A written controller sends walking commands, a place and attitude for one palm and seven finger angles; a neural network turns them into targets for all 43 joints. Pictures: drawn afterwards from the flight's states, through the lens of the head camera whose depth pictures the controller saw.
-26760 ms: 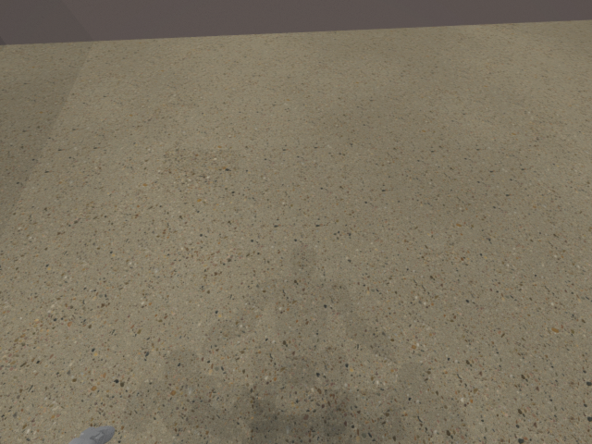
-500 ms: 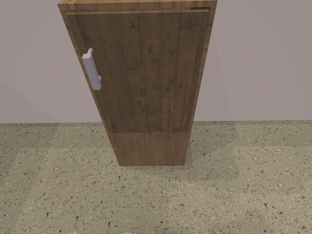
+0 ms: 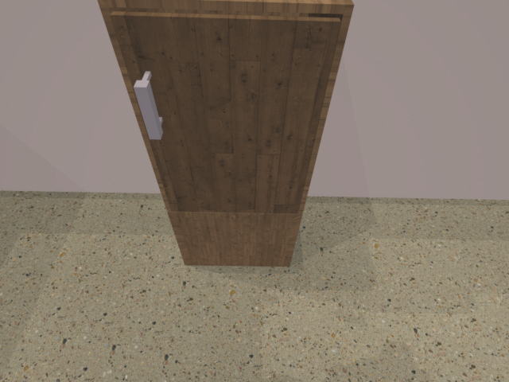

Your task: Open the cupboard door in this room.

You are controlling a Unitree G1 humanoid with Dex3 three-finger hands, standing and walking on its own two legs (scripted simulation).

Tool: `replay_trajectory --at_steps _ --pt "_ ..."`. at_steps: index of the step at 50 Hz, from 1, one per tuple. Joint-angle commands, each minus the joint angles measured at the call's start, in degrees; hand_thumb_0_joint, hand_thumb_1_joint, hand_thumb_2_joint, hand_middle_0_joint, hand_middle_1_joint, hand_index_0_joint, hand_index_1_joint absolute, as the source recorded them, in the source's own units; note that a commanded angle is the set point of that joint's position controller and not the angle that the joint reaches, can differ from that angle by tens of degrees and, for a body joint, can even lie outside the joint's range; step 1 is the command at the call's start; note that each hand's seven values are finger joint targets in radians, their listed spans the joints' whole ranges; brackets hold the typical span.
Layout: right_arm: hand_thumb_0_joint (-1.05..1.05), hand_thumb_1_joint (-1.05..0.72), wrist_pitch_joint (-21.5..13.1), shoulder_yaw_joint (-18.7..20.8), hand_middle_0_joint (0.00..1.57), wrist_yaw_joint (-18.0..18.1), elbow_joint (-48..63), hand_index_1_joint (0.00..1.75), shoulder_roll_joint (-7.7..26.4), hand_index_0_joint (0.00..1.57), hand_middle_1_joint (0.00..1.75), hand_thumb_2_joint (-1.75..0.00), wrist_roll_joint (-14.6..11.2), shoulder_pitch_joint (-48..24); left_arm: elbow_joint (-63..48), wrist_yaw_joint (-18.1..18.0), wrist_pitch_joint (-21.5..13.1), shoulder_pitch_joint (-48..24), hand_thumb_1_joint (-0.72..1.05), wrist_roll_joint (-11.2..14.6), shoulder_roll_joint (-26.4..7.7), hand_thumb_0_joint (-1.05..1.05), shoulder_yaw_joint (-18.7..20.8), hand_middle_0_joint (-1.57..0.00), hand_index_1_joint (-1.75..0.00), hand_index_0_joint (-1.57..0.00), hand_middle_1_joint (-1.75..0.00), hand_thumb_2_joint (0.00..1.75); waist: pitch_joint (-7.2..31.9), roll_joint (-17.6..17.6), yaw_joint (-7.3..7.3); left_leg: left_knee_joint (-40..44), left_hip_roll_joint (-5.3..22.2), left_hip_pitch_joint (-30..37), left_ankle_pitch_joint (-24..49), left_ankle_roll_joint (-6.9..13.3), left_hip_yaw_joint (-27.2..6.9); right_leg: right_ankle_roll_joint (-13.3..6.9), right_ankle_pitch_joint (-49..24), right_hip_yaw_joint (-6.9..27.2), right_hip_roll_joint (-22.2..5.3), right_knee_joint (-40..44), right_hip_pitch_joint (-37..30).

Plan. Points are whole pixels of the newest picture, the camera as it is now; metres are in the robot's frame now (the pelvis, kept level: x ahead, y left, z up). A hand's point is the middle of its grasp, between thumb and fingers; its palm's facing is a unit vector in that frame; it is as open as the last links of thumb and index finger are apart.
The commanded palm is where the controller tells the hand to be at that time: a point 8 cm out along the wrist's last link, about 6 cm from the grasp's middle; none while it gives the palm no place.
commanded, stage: look again from close up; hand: left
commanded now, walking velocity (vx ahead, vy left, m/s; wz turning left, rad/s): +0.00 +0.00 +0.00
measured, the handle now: (151, 105) +0.62 +0.25 +0.08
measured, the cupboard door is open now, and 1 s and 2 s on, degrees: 0 0 0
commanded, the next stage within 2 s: shuffle to correct the standing spot in 0.48 s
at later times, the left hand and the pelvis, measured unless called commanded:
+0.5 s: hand out of the picture +0.05 +0.28 -0.15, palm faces +0.01 -0.94 -0.33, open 7.4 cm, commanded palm none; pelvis -0.02 +0.04 +0.00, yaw +0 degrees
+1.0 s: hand out of the picture -0.03 +0.19 -0.19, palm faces +0.01 -0.99 -0.13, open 7.4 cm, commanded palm none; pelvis +0.04 +0.04 -0.01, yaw -2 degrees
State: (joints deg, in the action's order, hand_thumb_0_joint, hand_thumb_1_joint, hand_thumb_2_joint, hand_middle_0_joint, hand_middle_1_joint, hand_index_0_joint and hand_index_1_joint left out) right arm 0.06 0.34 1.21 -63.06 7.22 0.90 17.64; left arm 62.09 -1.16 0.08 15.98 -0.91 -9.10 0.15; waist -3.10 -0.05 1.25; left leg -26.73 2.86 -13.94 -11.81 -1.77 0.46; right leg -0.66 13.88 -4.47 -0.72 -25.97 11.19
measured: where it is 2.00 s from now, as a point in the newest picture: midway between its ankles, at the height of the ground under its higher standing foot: outside the picture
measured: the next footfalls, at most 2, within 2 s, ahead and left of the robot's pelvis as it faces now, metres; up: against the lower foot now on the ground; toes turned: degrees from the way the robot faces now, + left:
right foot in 1.14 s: +0.12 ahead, -0.07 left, +0.00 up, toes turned +3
left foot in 1.34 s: +0.17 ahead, +0.14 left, +0.00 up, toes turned +5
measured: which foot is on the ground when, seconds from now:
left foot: down 0.00-1.00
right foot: down 0.00-0.96, up 0.98-1.00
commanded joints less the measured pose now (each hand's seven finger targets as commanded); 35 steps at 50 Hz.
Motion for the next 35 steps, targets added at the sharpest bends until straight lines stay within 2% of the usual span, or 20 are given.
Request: replay_trajectory --at_steps 1,3,5,8,12,13,20,22,24,29,31,34,35 --pt "0.0 -0.9 -1.9 3.2 0.2 1.0 7.9 0.3 10.5 0.2 0.3 -0.9 0.4 0.5 -6.6 -0.9 -2.2 0.8 0.9 -0.2 -11.4 0.0 3.1 -0.2 -0.3 -0.2 -0.3 0.9 7.5 -4.3 -0.07 -3.9 0.5 -1.6 1.2 3.1 -1.6 -3.7 0.1 9.5 -8.6 5.1 0.1" --pt "0.0 -0.9 -1.5 3.0 0.2 0.7 8.6 0.3 9.8 0.2 0.3 -0.9 0.5 0.8 -7.4 -0.9 -1.6 0.6 0.9 -0.4 -10.7 0.0 3.0 -0.2 -0.3 -0.2 -0.3 0.9 1.9 -5.9 0.22 -3.4 0.4 -2.7 0.5 3.4 -1.2 -3.5 2.9 8.6 -8.0 5.4 4.0" --pt "0.0 -0.9 -1.9 3.3 0.2 0.6 9.1 0.3 11.9 0.2 0.3 -0.9 0.3 0.2 -8.2 -0.9 -1.6 0.0 0.9 -0.3 -11.6 0.0 3.1 -0.2 -0.3 -0.2 -0.3 0.9 0.0 -1.7 0.01 -1.0 1.7 -2.0 4.2 3.9 -2.7 -2.8 -0.2 6.9 -6.1 2.7 4.7" --pt "0.0 -0.9 -2.1 3.3 0.2 0.5 9.9 0.3 13.9 0.2 0.3 -0.9 0.3 -2.0 -8.5 -0.7 -1.4 0.7 0.9 -0.2 -12.0 0.0 2.9 -0.2 -0.3 -0.2 -0.3 0.9 0.4 3.5 -1.2 1.1 3.4 -2.7 6.5 4.8 -4.9 -1.8 -3.2 4.8 -4.5 0.3 2.7" --pt "0.0 -0.9 -2.4 3.2 0.2 0.2 10.6 0.3 16.3 0.2 0.3 -0.9 0.3 -4.7 -9.1 -0.4 -1.2 -0.9 0.9 -0.3 -13.6 0.0 2.8 -0.2 -0.3 -0.2 -0.3 0.9 1.7 3.2 -1.67 3.8 3.9 -2.6 6.0 4.9 -5.9 -1.2 -3.9 4.6 -4.4 0.4 0.2" --pt "0.0 -0.9 -2.4 3.2 0.2 0.1 10.8 0.3 17.2 0.2 0.3 -0.9 0.4 -5.6 -9.1 -0.3 -1.1 -1.4 0.9 -0.3 -14.3 0.0 2.8 -0.2 -0.3 -0.2 -0.3 0.9 1.2 4.1 -1.69 4.8 3.9 -3.0 4.1 4.8 -6.3 -1.0 -3.0 4.6 -4.5 0.8 0.3" --pt "0.0 -0.9 -1.8 3.1 0.2 -0.6 11.2 0.3 20.2 0.2 0.3 -0.9 0.4 -8.8 -8.4 0.4 -0.9 -3.6 0.9 -0.5 -16.8 0.0 2.5 -0.2 -0.3 -0.2 -0.3 0.9 -0.8 2.7 -1.63 10.9 3.9 -4.9 -10.8 4.2 -8.0 -0.3 1.6 4.9 -5.1 3.4 0.5" --pt "0.0 -0.9 -1.8 3.0 0.2 -0.8 11.0 0.3 20.3 0.2 0.3 -0.9 0.4 -8.7 -8.1 0.4 -0.9 -3.5 0.9 -0.5 -17.0 0.0 2.4 -0.2 -0.3 -0.2 -0.3 0.9 0.6 3.2 -1.56 11.6 4.0 -4.1 -11.5 4.2 -8.3 -0.2 1.4 4.8 -5.1 3.6 0.0" --pt "0.0 -0.9 -1.6 3.0 0.2 -0.9 10.6 0.3 20.6 0.2 0.3 -0.9 0.4 -9.1 -7.7 0.5 -0.9 -3.4 0.9 -0.5 -17.2 0.0 2.3 -0.2 -0.3 -0.2 -0.3 0.9 0.2 2.8 -1.6 11.7 3.8 -4.4 -12.8 4.0 -8.1 -0.1 2.3 5.1 -5.3 4.3 0.4" --pt "0.0 -0.9 -1.6 2.7 0.2 -1.0 9.0 0.3 20.5 0.2 0.3 -0.9 0.1 -8.4 -6.4 0.4 -1.1 -3.1 0.9 -0.4 -17.3 0.0 2.0 -0.2 -0.3 -0.2 -0.3 0.9 1.8 0.7 -1.31 10.9 3.6 -2.3 -9.1 3.7 -7.4 -0.1 1.6 5.8 -6.0 5.5 0.2" --pt "0.0 -0.9 -0.9 1.3 0.2 -1.1 7.0 0.3 15.2 0.2 0.3 -0.9 0.3 -5.9 -4.4 0.1 -0.5 0.0 0.9 -0.3 -12.2 0.0 0.8 -0.2 -0.3 -0.2 -0.3 0.9 2.2 0.3 -1.17 10.2 3.1 -1.5 -12.1 2.9 -6.0 0.7 6.2 5.4 -6.0 6.1 0.7" --pt "0.0 -0.9 0.0 1.2 0.2 -1.0 5.8 0.3 14.3 0.2 0.3 -0.9 0.4 -4.0 -3.4 0.2 0.0 3.2 0.9 -0.6 -11.2 0.0 0.8 -0.2 -0.3 -0.2 -0.3 0.9 -0.6 0.8 -1.59 9.9 2.8 -4.0 -19.6 3.4 -6.0 0.4 13.7 5.6 -5.3 5.7 2.5" --pt "0.0 -0.9 0.1 1.2 0.2 -1.1 5.6 0.3 13.9 0.2 0.3 -0.9 0.4 -3.7 -3.2 0.2 0.0 4.0 0.9 -0.6 -11.3 0.0 0.9 -0.2 -0.3 -0.2 -0.3 0.9 -2.3 -0.9 -1.82 8.5 2.3 -5.2 -19.8 3.4 -5.2 0.1 15.2 6.4 -5.6 6.4 3.1"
